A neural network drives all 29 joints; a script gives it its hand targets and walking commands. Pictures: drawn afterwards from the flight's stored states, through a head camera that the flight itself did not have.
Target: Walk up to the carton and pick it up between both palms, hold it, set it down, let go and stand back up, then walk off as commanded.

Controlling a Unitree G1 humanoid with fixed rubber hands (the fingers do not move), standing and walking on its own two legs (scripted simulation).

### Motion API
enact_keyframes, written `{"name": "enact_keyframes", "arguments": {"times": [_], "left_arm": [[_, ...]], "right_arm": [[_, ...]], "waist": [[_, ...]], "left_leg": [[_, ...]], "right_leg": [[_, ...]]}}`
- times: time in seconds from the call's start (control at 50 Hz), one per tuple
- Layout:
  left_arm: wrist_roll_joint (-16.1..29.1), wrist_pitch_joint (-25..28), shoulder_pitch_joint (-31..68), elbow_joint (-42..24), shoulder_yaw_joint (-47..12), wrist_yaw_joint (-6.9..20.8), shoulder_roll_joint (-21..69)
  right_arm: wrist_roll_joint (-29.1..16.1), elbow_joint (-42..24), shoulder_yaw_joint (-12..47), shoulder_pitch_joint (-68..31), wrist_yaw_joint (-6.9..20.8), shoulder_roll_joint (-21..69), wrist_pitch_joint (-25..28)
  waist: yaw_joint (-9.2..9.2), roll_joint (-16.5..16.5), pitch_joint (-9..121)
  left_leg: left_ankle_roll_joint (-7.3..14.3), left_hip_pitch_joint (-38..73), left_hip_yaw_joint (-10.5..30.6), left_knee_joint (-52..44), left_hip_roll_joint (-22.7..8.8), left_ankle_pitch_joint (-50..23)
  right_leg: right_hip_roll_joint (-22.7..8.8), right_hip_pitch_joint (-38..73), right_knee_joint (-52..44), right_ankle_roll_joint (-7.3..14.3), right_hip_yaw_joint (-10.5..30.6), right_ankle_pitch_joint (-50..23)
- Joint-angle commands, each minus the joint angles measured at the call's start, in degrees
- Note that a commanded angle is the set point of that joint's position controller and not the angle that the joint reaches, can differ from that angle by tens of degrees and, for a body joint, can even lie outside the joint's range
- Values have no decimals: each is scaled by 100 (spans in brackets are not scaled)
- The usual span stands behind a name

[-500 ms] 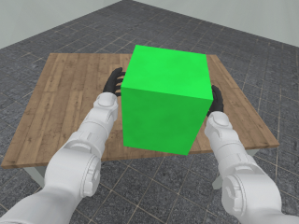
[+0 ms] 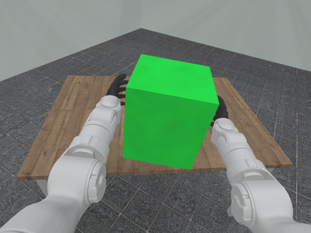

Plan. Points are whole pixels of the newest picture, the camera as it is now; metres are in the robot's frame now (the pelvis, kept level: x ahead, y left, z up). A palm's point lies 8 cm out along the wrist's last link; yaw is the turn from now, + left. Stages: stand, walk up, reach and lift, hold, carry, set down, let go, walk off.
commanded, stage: reach and lift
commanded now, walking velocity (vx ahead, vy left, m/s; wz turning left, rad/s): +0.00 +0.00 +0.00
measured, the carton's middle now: (165, 112) +0.45 -0.01 +0.12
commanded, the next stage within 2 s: hold in 1.06 s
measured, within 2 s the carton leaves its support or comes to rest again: neither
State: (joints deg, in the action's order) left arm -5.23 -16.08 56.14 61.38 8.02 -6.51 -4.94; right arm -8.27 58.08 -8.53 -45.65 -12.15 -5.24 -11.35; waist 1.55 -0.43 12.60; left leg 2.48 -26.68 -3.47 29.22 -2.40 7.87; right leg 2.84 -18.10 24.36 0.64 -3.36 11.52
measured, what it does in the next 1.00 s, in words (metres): stands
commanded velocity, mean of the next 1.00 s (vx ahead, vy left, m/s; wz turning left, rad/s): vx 0.00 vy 0.00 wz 0.00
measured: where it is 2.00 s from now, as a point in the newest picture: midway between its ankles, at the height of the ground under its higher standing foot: outside the picture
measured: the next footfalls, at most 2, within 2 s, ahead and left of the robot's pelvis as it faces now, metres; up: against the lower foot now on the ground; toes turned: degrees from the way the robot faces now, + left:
none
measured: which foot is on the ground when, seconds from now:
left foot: down 0.00-1.00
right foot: down 0.00-1.00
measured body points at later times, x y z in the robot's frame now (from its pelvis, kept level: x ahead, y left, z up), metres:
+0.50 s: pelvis +0.01 +0.00 +0.01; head -0.02 +0.02 +0.45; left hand +0.43 +0.15 +0.18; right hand +0.42 -0.15 +0.16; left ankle +0.08 +0.09 -0.74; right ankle +0.01 -0.11 -0.74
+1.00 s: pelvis +0.01 +0.00 +0.01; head -0.03 +0.02 +0.45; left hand +0.41 +0.16 +0.20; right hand +0.42 -0.14 +0.18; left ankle +0.07 +0.09 -0.74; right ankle +0.01 -0.11 -0.74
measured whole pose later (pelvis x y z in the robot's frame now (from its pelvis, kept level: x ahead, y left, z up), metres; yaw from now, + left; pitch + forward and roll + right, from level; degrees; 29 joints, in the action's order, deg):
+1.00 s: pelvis +0.01 +0.00 +0.01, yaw +1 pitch +0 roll -3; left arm -9.6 -32.5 43.8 28.5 12.3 -5.6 -1.9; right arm -12.7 45.3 -0.7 -45.8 -13.0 -7.0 -19.8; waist 1.6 -0.4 7.1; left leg 2.3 -18.8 -3.3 25.8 -2.1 7.5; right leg 2.9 -9.3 18.9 0.7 -3.4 10.2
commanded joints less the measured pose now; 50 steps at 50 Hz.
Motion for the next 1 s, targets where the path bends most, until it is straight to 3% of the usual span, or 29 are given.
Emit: {"name": "enact_keyframes", "arguments": {"times": [0.0, 0.04, 0.12, 0.16, 0.32, 0.38, 0.44, 0.46, 0.48, 0.6, 0.72, 0.82, 0.86, 0.96, 0.98], "left_arm": [[-38, -17, 3367, -1999, -562, 798, 4862], [3, -114, 3349, -2147, -672, 788, 4958], [-90, -335, 3024, -2529, -624, 771, 4934], [-54, -482, 2828, -2710, -732, 778, 4962], [-151, -933, 2221, -3293, -888, 931, 4813], [-159, -1093, 2020, -3554, -1106, 946, 4839], [34, -1121, 2059, -4071, -1422, 923, 4953], [106, -1120, 2168, -4119, -1554, 915, 4949], [212, -1132, 2156, -4416, -1741, 896, 5025], [304, -1133, 2453, -4795, -1993, 877, 4893], [157, -1312, 2196, -4625, -1851, 945, 4752], [331, -1301, 2374, -4987, -2137, 926, 4900], [324, -1355, 2158, -5002, -2136, 945, 4902], [225, -1447, 2132, -5012, -2007, 1017, 4740], [296, -1449, 2233, -5209, -2109, 1020, 4767]], "right_arm": [[-471, -3171, 1780, -6528, 1206, 3903, 502], [-524, -3348, 1772, -6649, 1217, 3819, 528], [-735, -3612, 2062, -6502, 1165, 3831, 435], [-849, -3792, 2214, -6468, 1124, 3786, 390], [-976, -4025, 2373, -5850, 966, 3571, 170], [-1023, -3940, 2359, -5466, 930, 3447, 65], [-1206, -4653, 2730, -5693, 895, 3670, 118], [-1168, -4596, 2663, -5644, 876, 3654, 79], [-1243, -4905, 2797, -5636, 863, 3749, 83], [-1087, -4409, 2517, -5131, 856, 3668, -82], [-1116, -4291, 2459, -4962, 846, 3532, -174], [-1157, -4497, 2541, -4980, 852, 3586, -149], [-1246, -4709, 2637, -5006, 818, 3556, -153], [-1216, -4677, 2663, -4852, 734, 3589, -269], [-1279, -4686, 2688, -4810, 729, 3568, -281]], "waist": [[-769, 171, 2221], [-698, 230, 2509], [-827, 251, 2543], [-808, 261, 2587], [-597, 177, 2319], [-413, 293, 2127], [-472, 256, 2460], [-356, 286, 2416], [-378, 337, 2640], [-102, 471, 2655], [-107, 381, 2223], [11, 466, 2554], [-5, 390, 2623], [-5, 369, 2401], [70, 407, 2537]], "left_leg": [[-258, 3439, 600, -738, 164, -763], [-315, 3627, 649, -700, 127, -911], [-331, 3788, 613, -650, 160, -1482], [-346, 3852, 603, -595, 194, -1780], [-355, 4097, 550, -632, 229, -2143], [-440, 4231, 592, -671, 189, -2235], [-431, 4299, 597, -558, 222, -2576], [-449, 4277, 632, -568, 223, -2458], [-456, 4328, 624, -481, 225, -2715], [-528, 4395, 689, -592, 205, -2039], [-483, 4219, 645, -718, 188, -1855], [-535, 4373, 701, -663, 156, -2011], [-519, 4405, 661, -583, 181, -2244], [-475, 4268, 625, -659, 249, -2018], [-486, 4373, 627, -584, 245, -2214]], "right_leg": [[49, 88, -829, -91, 235, 38], [77, 19, -831, -81, 185, -20], [147, 291, -875, -98, 188, -430], [159, 389, -908, -110, 210, -595], [206, 660, -1017, -174, 138, -874], [211, 673, -1060, -165, 134, -872], [250, 746, -996, -184, 146, -1160], [227, 652, -1020, -178, 142, -1063], [255, 700, -964, -176, 149, -1314], [230, 517, -1032, -191, 128, -816], [191, 623, -1084, -197, 139, -733], [191, 593, -1038, -186, 129, -880], [214, 742, -1045, -203, 143, -1116], [191, 828, -1079, -203, 147, -1044], [199, 887, -1044, -209, 160, -1244]]}}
